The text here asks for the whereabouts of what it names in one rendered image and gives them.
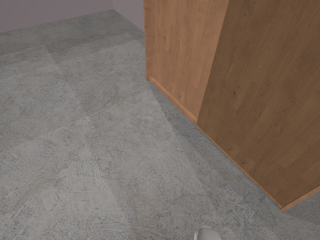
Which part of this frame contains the right robot thigh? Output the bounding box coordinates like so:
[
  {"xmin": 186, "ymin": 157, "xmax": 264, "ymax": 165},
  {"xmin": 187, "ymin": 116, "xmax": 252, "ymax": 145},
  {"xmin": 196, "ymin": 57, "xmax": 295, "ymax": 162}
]
[{"xmin": 193, "ymin": 228, "xmax": 221, "ymax": 240}]

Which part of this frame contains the wardrobe door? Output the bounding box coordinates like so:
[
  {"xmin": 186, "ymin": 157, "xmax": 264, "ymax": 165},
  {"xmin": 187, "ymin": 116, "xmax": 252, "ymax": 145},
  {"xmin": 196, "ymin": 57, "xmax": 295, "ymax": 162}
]
[
  {"xmin": 196, "ymin": 0, "xmax": 320, "ymax": 207},
  {"xmin": 150, "ymin": 0, "xmax": 229, "ymax": 119}
]

